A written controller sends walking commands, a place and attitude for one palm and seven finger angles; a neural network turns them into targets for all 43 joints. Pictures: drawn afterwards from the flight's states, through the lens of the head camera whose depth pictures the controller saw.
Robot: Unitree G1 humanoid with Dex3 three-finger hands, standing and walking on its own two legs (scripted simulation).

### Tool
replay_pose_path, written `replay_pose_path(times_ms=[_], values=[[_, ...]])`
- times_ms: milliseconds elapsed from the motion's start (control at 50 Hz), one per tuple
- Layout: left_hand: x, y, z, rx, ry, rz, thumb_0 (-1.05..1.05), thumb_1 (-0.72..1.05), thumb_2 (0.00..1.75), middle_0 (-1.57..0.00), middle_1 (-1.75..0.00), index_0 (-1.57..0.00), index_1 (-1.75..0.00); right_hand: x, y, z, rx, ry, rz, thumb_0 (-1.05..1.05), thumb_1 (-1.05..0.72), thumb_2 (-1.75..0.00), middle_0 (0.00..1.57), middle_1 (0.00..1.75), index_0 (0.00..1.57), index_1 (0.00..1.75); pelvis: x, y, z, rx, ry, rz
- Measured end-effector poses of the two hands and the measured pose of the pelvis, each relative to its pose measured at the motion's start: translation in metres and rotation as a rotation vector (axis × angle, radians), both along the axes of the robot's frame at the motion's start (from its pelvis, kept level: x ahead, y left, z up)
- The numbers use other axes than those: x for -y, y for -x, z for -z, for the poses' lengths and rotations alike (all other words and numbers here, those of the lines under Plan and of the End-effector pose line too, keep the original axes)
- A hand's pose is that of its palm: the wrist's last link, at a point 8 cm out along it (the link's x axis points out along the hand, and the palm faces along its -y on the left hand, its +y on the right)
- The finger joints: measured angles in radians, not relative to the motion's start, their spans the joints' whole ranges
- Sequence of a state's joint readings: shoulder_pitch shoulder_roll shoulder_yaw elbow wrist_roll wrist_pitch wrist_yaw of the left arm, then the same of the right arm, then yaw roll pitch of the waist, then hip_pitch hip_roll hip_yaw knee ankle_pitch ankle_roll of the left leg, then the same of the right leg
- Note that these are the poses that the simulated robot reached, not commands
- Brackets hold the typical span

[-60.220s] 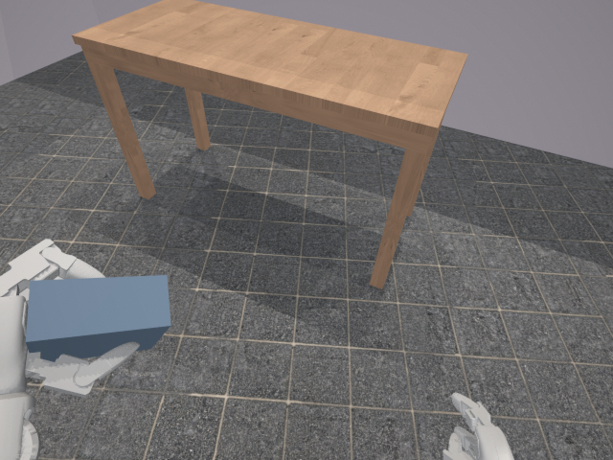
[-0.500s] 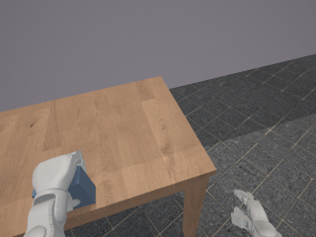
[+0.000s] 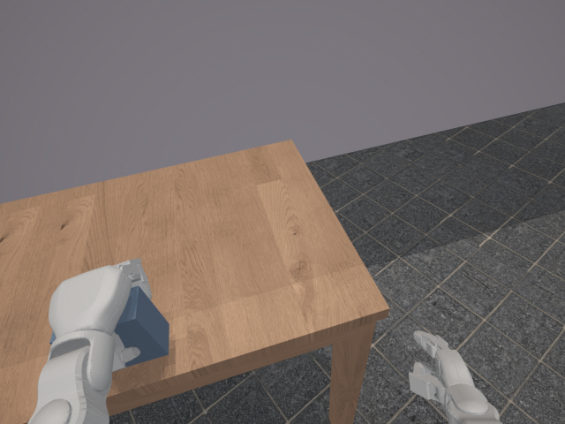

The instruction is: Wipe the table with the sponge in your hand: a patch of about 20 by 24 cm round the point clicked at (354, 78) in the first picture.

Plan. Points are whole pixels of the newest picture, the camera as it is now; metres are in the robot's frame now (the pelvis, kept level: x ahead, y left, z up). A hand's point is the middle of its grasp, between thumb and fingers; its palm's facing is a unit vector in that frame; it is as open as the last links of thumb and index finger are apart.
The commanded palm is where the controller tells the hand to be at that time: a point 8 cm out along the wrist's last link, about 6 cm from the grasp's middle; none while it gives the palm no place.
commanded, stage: lift the sponge slowly off the table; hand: left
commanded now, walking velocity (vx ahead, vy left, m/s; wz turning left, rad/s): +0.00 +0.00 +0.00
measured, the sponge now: (122, 337) +0.20 +0.27 +0.04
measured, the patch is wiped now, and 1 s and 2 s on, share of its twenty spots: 0.95 0.95 0.95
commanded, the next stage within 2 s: bring the sponge back beside the body in 1.12 s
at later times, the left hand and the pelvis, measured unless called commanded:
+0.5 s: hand (106, 304) +0.20 +0.26 +0.12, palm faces +0.10 -0.14 -0.99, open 9.4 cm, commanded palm +0.17 +0.27 +0.18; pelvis -0.01 +0.00 +0.00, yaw +0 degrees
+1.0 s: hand (99, 287) +0.21 +0.26 +0.15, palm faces +0.14 -0.13 -0.98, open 9.4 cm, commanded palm +0.17 +0.26 +0.22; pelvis -0.02 +0.00 +0.00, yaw +1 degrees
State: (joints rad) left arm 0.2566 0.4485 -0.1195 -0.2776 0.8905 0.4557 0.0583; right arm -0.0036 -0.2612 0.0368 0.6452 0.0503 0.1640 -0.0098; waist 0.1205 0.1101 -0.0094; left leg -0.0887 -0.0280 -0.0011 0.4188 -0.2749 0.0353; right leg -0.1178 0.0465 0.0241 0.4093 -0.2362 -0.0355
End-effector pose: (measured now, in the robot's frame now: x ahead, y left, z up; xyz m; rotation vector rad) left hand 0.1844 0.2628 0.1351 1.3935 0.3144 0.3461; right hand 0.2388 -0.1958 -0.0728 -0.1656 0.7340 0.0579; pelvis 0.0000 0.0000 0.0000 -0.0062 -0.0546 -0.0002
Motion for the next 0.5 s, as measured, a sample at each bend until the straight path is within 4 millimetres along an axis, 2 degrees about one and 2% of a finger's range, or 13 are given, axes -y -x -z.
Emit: replay_pose_path(times_ms=[220, 500], values=[[0.004, 0.008, -0.012, 0.01, 0.02, 0.018, -0.01, -0.48, 1.08, -0.78, -1.42, -0.82, -1.38, -0.001, -0.003, -0.007, 0.02, 0.01, -0.015, 0.01, -0.9, -0.9, 0.2, 0.3, 0.2, 0.3, 0.0, 0.005, 0.0, 0.012, -0.001, -0.004], [0.0, 0.005, -0.034, 0.052, -0.004, 0.004, -0.01, -0.48, 1.08, -0.78, -1.42, -0.82, -1.38, -0.001, 0.009, -0.005, 0.011, 0.004, -0.013, 0.01, -0.9, -0.9, 0.2, 0.3, 0.2, 0.3, 0.002, 0.015, -0.001, 0.021, -0.005, -0.005]])
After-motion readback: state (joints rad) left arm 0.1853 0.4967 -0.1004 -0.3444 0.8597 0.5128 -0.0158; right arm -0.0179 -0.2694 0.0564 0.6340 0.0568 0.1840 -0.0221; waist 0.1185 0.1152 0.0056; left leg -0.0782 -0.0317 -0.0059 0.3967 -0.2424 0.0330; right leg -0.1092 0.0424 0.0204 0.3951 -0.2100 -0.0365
